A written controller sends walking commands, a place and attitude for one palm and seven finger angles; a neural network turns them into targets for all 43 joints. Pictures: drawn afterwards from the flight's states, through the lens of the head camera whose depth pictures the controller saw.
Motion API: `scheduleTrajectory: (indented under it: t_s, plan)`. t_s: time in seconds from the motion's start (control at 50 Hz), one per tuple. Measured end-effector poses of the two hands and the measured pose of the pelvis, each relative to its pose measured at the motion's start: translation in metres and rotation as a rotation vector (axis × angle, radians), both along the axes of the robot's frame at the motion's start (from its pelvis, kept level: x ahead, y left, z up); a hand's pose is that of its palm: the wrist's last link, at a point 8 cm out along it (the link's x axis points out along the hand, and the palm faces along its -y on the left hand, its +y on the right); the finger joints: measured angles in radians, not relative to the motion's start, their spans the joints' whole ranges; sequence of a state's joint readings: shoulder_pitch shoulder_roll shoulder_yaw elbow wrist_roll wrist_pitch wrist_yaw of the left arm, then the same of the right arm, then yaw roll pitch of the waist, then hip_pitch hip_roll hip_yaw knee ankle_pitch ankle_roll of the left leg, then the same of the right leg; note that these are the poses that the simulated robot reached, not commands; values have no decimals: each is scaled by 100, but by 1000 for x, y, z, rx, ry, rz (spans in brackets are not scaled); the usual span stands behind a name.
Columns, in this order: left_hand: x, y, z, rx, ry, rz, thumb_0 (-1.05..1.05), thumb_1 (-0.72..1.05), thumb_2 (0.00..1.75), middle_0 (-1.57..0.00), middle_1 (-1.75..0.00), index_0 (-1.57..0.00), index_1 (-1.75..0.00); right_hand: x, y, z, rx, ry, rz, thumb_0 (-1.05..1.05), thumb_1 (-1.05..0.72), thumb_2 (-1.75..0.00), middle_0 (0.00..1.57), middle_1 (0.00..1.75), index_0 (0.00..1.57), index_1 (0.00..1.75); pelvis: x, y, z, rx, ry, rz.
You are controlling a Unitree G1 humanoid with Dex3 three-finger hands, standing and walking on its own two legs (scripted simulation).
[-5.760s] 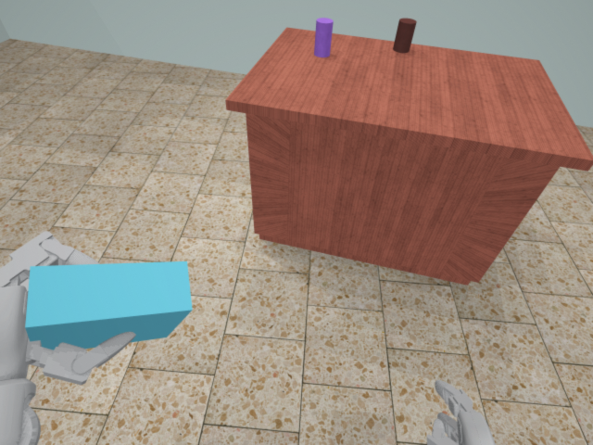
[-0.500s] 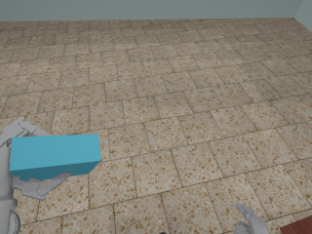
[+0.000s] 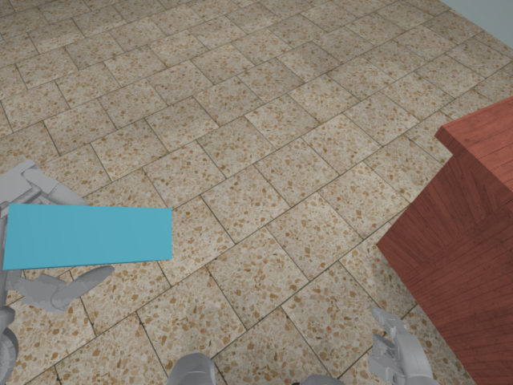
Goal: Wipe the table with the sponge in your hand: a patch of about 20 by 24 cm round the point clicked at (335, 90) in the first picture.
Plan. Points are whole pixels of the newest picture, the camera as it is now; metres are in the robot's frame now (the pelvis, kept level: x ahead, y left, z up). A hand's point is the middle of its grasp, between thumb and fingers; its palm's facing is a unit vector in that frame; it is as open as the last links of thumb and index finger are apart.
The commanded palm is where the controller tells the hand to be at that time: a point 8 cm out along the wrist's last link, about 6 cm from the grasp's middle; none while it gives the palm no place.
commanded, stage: turn to face it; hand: left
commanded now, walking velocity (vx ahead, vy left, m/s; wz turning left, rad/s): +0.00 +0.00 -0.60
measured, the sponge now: (114, 239) +0.26 +0.17 +0.15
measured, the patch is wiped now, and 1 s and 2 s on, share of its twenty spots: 0.00 0.00 0.00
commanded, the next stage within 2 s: none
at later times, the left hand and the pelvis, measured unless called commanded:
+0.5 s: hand (117, 248) +0.23 +0.14 +0.19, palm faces +0.10 -0.91 -0.41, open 9.8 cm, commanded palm +0.20 +0.20 +0.19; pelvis -0.05 -0.01 +0.01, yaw -19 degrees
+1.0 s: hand (289, 306) +0.18 -0.01 +0.20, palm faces -0.17 -0.82 -0.55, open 9.8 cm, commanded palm +0.16 +0.06 +0.19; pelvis -0.13 -0.07 +0.02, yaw -36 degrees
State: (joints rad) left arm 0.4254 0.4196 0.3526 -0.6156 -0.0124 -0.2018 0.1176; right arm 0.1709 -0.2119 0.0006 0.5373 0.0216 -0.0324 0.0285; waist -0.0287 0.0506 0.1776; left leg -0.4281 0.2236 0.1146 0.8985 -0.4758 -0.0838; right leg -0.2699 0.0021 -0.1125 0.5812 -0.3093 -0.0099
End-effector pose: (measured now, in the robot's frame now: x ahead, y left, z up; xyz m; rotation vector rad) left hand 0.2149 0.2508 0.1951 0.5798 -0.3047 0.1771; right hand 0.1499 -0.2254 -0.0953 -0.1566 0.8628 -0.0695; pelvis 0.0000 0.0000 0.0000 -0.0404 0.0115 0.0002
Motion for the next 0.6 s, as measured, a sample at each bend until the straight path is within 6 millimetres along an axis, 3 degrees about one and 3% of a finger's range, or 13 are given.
scheduleTrajectory:
  t_s: [0.08,0.16,0.26,0.34,0.4,0.48,0.6]
  plan:
    - [-3,-20,18,83,27,-101,-1,-45,100,-78,-135,-78,-135,-24,-40,8,-56,39,-125,1,-91,-90,20,30,20,30,-6,-6,7,33,10,-68]
    - [-6,-14,26,137,39,-78,-1,-46,100,-78,-135,-78,-135,-41,-60,17,-91,47,-203,1,-91,-90,19,29,20,30,-9,-7,10,46,12,-126]
    - [-7,2,9,32,23,-13,-1,-46,100,-77,-135,-77,-135,-55,-60,23,-120,14,-238,1,-91,-90,19,29,20,30,-10,-1,5,33,1,-178]
    - [-5,-2,-13,-82,0,-26,-1,-46,100,-77,-135,-77,-135,-63,-46,28,-121,-35,-251,1,-91,-90,19,29,20,30,-18,3,1,54,-30,-232]
    - [-4,-18,-15,-118,-5,-74,-1,-46,100,-77,-135,-77,-135,-69,-33,32,-81,-82,-240,1,-91,-90,19,29,20,30,-28,1,3,36,-48,-267]
    - [-5,-49,1,-120,-38,-170,-1,-46,100,-77,-135,-77,-135,-82,-21,31,-1,-121,-243,1,-91,-90,20,30,20,30,-42,-5,7,12,-50,-321]
    - [-8,-99,22,8,-67,-265,-1,-46,100,-77,-135,-77,-135,-123,-35,11,91,-131,-306,1,-90,-90,20,30,21,30,-68,-29,3,19,-23,-404]
